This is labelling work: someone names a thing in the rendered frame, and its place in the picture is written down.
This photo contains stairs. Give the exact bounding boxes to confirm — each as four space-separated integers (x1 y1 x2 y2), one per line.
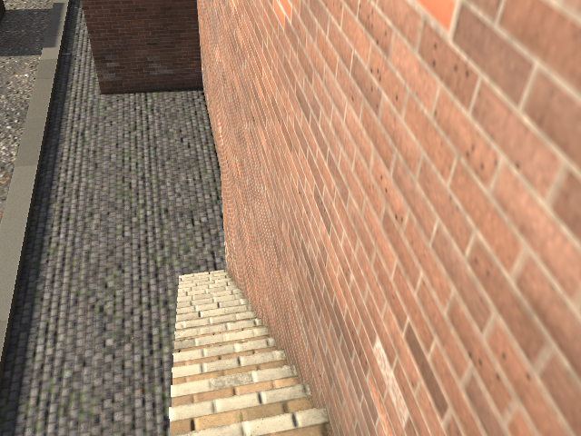
169 269 333 436

